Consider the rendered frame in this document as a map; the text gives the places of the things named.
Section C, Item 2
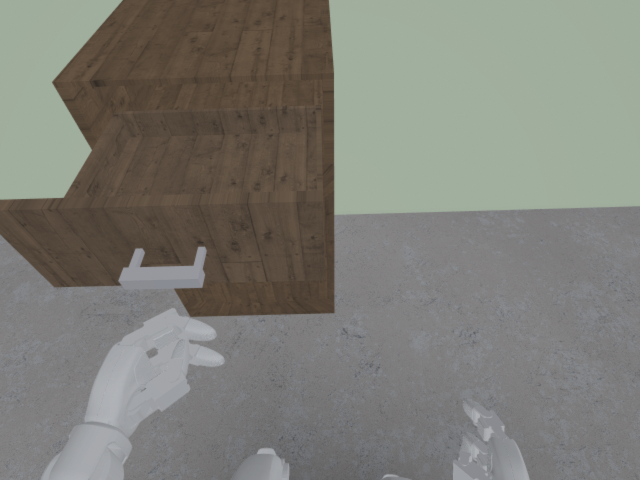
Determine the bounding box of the robot left hand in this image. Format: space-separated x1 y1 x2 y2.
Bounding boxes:
84 308 225 438

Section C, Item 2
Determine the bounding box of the left robot forearm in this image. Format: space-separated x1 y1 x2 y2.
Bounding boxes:
40 422 132 480

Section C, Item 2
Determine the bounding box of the handle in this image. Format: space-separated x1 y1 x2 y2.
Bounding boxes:
118 247 207 290

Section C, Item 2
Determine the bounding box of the cabinet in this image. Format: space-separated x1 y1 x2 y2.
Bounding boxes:
52 0 334 317

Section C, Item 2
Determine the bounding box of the robot left shin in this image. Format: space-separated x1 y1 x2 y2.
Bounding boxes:
257 448 277 456

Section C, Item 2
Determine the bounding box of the left robot thigh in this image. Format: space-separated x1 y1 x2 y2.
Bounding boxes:
231 454 289 480

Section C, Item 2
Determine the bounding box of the drawer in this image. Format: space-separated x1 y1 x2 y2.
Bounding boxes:
0 105 325 287

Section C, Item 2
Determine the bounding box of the robot right hand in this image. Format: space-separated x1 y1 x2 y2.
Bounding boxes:
453 398 530 480

